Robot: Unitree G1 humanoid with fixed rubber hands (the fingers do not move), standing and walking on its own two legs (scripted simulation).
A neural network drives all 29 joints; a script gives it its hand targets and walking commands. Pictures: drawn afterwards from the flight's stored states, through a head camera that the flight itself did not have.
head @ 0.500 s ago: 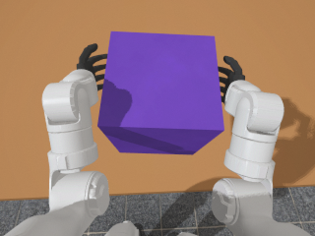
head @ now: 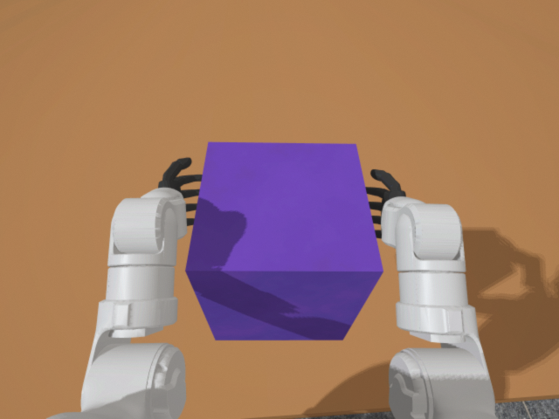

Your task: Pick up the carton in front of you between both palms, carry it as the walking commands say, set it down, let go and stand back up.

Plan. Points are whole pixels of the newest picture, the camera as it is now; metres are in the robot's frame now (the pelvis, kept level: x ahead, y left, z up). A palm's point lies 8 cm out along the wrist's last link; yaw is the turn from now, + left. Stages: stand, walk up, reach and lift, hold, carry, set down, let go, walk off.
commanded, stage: carry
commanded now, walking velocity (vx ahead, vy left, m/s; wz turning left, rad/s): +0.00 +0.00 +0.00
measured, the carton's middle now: (280, 248) +0.35 +0.00 +0.03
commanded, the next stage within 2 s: none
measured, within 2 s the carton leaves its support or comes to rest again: neither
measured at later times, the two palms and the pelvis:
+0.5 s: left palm (139, 221) +0.32 +0.18 +0.14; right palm (382, 231) +0.32 -0.12 +0.13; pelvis -0.03 +0.02 +0.00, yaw +1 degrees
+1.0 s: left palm (134, 183) +0.34 +0.18 +0.18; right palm (389, 197) +0.34 -0.12 +0.17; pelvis -0.01 +0.01 -0.01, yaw +1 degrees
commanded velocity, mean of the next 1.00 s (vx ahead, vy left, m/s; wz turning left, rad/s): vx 0.15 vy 0.00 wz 0.00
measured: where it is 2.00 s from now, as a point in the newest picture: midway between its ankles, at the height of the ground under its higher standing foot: (248, 318)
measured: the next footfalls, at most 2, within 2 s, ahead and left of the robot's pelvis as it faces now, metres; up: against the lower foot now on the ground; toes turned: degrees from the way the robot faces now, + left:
left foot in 1.24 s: +0.09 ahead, +0.13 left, +0.00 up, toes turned +6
right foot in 1.66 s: +0.46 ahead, +0.00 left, +0.09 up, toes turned -4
